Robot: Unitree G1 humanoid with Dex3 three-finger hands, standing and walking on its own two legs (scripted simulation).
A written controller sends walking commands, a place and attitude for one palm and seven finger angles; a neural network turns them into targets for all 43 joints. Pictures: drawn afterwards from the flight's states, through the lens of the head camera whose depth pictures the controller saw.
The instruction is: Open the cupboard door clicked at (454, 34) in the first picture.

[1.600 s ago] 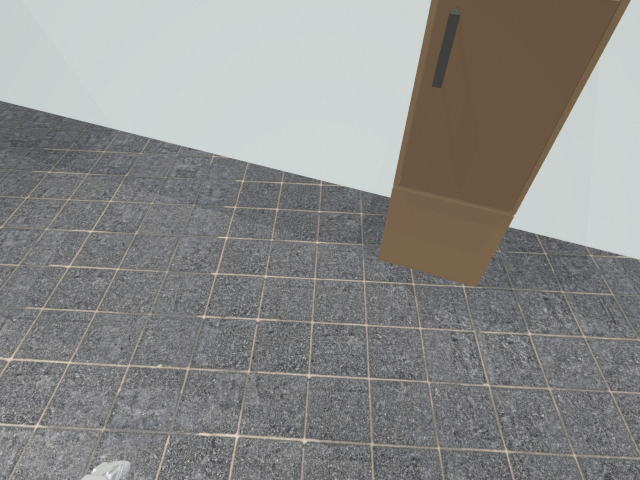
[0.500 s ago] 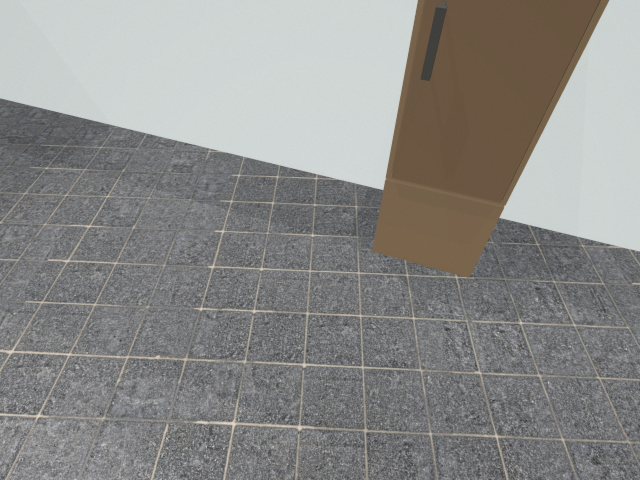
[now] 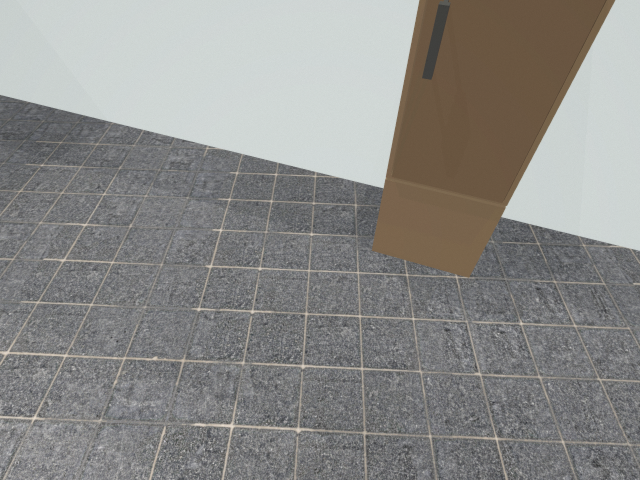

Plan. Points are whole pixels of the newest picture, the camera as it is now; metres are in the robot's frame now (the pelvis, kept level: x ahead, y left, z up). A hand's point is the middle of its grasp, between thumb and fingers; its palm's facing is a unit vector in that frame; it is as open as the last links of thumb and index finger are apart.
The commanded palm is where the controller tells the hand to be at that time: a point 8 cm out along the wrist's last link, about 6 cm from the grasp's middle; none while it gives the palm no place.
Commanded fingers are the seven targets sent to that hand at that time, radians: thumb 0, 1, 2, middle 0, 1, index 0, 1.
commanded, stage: walk to a spot facing it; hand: left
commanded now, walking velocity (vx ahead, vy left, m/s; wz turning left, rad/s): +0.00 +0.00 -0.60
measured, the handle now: (436, 39) +1.05 -0.22 +0.11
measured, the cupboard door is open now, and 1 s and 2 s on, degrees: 0 0 0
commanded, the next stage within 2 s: none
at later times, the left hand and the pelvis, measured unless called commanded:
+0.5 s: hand out of the picture +0.05 +0.15 -0.17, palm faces -0.17 -0.95 -0.24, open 7.3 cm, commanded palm none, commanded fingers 0.00 0.90 0.90 -0.20 -0.30 -0.20 -0.30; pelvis -0.02 -0.04 -0.01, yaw -15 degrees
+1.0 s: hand (202, 431) +0.22 +0.20 -0.19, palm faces -0.44 -0.88 -0.17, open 7.4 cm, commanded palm none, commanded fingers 0.00 0.90 0.90 -0.20 -0.30 -0.20 -0.30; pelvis +0.12 +0.03 -0.01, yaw -32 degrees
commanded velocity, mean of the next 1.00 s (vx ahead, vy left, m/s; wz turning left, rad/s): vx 0.15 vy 0.00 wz -0.59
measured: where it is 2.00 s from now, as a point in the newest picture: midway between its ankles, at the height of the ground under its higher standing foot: (328, 470)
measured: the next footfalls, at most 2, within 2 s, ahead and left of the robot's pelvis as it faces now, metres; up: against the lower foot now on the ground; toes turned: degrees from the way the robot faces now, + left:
left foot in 0.90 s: +0.20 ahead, +0.08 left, +0.00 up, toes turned -25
right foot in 1.54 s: +0.19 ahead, -0.13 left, +0.00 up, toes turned -58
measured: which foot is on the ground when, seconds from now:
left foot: down 0.00-0.34, up 0.36-0.88, down 0.90-1.00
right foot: down 0.00-0.90, up 0.92-1.00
